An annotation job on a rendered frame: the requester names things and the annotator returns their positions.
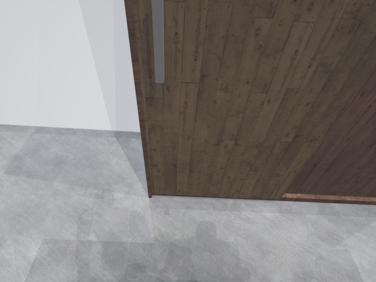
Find handle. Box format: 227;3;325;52
152;0;165;83

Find wardrobe door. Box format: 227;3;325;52
132;0;376;200
285;68;376;197

